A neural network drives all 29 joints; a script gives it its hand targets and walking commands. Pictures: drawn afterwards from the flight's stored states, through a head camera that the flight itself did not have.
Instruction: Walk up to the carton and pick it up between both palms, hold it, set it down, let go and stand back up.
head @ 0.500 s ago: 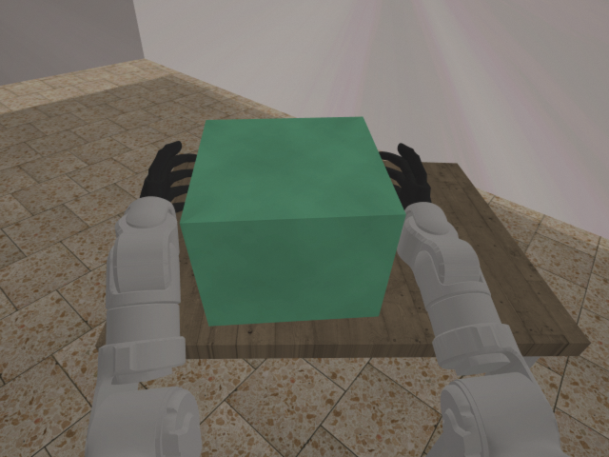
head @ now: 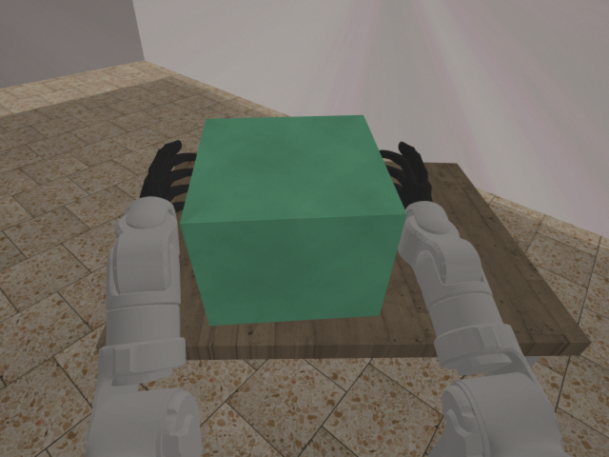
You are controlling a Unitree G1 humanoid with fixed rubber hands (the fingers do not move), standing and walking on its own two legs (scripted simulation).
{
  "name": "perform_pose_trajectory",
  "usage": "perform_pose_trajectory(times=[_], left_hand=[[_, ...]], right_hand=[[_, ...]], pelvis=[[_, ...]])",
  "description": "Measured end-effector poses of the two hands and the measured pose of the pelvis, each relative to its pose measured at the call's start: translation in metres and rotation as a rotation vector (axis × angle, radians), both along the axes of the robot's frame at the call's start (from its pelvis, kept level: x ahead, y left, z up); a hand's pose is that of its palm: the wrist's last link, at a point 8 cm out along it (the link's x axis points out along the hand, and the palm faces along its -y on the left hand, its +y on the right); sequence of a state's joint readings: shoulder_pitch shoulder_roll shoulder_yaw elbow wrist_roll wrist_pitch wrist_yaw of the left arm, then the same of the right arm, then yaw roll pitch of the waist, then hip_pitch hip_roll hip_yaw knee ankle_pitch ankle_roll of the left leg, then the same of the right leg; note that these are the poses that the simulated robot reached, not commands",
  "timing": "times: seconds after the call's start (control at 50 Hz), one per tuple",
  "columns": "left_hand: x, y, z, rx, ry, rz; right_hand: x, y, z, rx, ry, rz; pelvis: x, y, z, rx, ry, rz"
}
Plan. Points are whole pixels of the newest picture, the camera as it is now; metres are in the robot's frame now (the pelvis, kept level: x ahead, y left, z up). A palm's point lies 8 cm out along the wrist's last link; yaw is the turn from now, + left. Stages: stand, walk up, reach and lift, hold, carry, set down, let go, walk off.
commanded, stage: hold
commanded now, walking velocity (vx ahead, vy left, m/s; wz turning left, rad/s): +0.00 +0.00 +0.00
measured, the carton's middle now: (290, 214) +0.39 -0.01 +0.18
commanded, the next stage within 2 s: none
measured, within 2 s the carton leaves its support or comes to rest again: neither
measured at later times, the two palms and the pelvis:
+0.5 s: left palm (160, 202) +0.36 +0.15 +0.22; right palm (413, 203) +0.36 -0.16 +0.21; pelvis +0.00 +0.00 +0.00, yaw +0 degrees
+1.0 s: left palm (156, 203) +0.36 +0.16 +0.22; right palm (410, 203) +0.36 -0.16 +0.21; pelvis +0.00 +0.00 +0.00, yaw +0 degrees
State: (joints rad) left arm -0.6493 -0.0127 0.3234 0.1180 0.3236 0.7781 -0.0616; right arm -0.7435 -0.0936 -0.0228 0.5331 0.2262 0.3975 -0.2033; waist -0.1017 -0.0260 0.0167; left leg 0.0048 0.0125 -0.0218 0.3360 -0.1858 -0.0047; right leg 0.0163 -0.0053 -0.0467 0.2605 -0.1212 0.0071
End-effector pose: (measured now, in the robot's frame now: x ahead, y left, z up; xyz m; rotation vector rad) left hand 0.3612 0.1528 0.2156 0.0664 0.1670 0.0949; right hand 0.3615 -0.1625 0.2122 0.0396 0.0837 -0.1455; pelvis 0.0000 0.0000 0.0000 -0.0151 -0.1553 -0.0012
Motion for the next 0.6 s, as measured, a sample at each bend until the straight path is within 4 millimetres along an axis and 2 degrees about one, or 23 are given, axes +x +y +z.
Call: perform_pose_trajectory(times=[0.6], left_hand=[[0.0041,-0.0019,-0.0007,0.001,0.010,-0.004]], right_hand=[[0.0027,-0.0019,-0.0014,0.000,0.011,-0.004]], pelvis=[[0.0018,-0.0010,0.0002,0.001,0.005,0.003]])
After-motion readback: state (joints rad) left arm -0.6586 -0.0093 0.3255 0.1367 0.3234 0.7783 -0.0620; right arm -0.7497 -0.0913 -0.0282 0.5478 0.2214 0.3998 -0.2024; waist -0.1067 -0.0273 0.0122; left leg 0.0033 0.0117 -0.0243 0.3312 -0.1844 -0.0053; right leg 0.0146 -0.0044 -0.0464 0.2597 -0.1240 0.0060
